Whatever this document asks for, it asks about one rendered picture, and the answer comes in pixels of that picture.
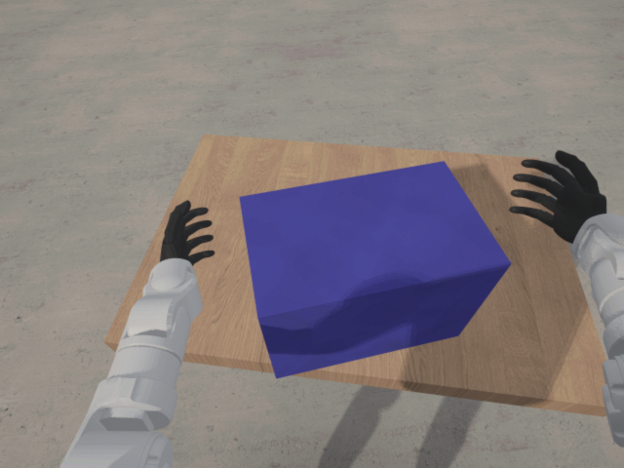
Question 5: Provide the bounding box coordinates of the left robot upper arm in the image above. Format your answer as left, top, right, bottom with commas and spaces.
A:
63, 431, 174, 468

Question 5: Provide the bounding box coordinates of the right robot upper arm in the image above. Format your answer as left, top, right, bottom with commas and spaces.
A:
602, 355, 624, 448

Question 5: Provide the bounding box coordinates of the robot right hand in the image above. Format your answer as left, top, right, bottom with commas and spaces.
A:
509, 150, 606, 244

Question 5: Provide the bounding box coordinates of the carton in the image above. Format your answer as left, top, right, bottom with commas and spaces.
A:
240, 161, 512, 378

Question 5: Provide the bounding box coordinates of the robot left hand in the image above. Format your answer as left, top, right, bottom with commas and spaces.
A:
160, 200, 215, 266

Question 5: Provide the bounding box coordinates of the left robot forearm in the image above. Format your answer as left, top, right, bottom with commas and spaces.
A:
59, 258, 203, 468

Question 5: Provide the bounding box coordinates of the table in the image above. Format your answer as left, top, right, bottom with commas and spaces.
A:
104, 135, 606, 416

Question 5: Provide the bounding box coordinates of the right robot forearm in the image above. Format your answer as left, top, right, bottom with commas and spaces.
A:
571, 214, 624, 360

